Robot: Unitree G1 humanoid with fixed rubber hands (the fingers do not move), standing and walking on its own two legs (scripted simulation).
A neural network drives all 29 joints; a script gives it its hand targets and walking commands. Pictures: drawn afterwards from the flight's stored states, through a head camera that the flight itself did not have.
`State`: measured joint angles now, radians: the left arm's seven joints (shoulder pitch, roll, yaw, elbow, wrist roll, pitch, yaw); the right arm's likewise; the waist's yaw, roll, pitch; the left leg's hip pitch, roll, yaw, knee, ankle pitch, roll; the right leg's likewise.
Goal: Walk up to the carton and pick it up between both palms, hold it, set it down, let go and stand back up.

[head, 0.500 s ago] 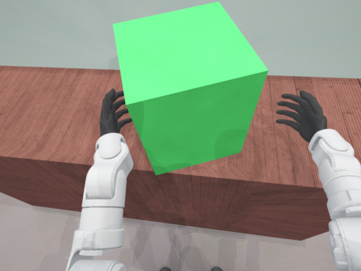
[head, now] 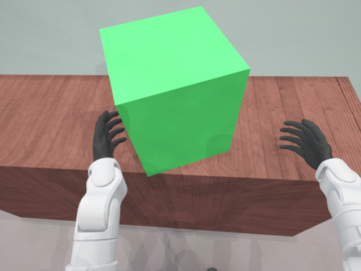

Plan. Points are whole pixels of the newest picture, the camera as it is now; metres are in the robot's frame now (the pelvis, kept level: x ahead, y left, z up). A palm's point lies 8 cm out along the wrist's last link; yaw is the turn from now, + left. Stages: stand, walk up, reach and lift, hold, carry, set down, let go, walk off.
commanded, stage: set down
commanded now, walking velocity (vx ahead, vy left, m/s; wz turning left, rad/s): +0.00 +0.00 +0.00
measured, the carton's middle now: (172, 97) +0.50 +0.09 +0.07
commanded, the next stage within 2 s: none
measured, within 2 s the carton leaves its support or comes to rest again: neither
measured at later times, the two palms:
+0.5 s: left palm (110, 174) +0.28 +0.17 +0.09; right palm (338, 184) +0.34 -0.28 +0.02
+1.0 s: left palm (116, 193) +0.25 +0.16 +0.07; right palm (354, 217) +0.28 -0.30 +0.00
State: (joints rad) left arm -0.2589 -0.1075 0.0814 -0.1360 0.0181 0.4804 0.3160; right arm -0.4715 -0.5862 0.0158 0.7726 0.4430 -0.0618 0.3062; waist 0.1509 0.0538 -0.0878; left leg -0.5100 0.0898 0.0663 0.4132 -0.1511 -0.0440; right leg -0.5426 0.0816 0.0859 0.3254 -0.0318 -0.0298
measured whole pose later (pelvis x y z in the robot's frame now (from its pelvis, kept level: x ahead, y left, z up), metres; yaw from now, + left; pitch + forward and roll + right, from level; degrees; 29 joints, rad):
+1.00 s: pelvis -0.01 -0.01 +0.00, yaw +0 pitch +12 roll +1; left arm 0.07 -0.11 0.00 -0.21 0.02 0.34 0.33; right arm -0.08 -0.60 -0.01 0.52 0.43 -0.13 0.33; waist 0.06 0.05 -0.10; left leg -0.48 0.09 0.07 0.42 -0.14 -0.06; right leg -0.54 0.09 0.09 0.39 -0.05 -0.04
